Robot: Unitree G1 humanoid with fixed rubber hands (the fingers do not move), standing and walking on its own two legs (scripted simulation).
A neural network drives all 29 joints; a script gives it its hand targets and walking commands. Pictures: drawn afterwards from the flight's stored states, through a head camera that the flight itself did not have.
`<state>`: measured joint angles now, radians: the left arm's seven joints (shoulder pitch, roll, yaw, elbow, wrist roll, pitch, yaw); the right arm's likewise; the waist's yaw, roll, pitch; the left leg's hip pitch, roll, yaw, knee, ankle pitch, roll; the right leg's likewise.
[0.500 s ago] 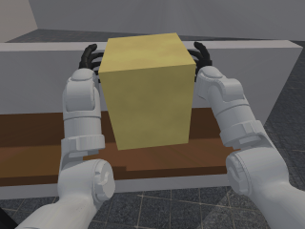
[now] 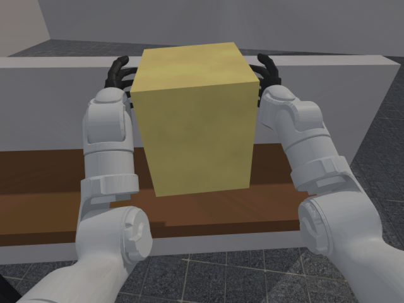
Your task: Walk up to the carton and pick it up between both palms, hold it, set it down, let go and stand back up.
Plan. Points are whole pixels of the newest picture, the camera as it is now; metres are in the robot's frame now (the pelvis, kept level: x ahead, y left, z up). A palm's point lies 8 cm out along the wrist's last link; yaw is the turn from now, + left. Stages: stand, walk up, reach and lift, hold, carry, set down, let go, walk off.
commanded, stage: hold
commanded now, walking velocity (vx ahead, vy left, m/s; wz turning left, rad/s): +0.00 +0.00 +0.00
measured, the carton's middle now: (195, 117) +0.39 +0.01 +0.23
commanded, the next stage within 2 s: set down in 1.02 s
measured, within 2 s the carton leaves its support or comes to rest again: neither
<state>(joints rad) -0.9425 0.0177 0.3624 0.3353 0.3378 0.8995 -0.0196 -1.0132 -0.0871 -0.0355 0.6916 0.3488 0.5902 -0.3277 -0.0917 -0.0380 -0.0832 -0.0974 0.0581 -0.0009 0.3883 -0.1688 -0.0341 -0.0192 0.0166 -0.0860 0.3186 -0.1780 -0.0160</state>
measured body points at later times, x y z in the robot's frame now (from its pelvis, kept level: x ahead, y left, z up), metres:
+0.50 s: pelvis +0.00 +0.00 +0.00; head -0.08 +0.02 +0.44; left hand +0.39 +0.14 +0.28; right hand +0.38 -0.13 +0.28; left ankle +0.04 +0.14 -0.75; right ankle +0.01 -0.10 -0.75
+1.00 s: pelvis +0.00 +0.00 +0.00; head -0.08 +0.03 +0.44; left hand +0.38 +0.15 +0.28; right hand +0.38 -0.13 +0.28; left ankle +0.04 +0.14 -0.75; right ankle +0.01 -0.10 -0.75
